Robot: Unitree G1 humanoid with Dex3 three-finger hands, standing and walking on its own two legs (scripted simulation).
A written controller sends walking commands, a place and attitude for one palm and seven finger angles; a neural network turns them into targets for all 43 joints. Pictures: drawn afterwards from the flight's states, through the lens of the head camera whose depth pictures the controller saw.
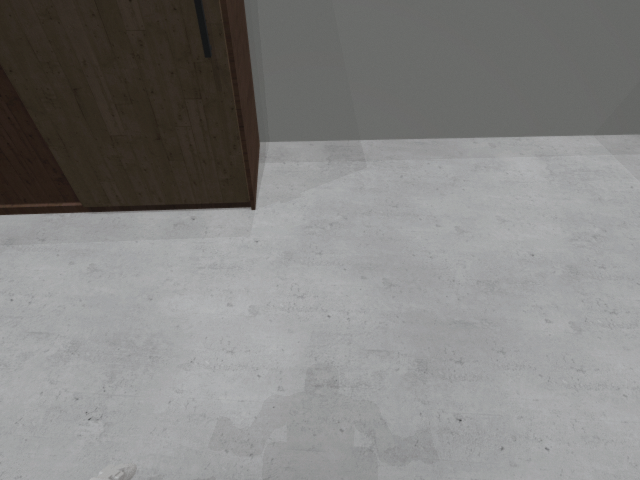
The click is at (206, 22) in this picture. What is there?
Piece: wardrobe's sliding door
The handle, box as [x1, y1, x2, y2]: [194, 0, 211, 57]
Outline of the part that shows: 194,0 205,57 210,57 211,47 208,41 201,0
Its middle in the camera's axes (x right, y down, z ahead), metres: -0.37 -0.71 +1.15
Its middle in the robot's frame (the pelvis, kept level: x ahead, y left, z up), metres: +1.33 +0.45 +0.12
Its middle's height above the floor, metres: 0.89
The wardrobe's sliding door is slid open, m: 0.00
